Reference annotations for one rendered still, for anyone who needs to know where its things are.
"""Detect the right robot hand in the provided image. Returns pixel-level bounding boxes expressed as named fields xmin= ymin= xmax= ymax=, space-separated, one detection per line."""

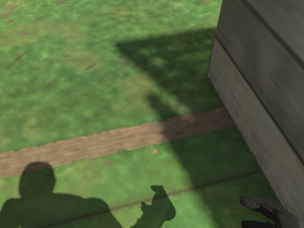
xmin=239 ymin=196 xmax=301 ymax=228

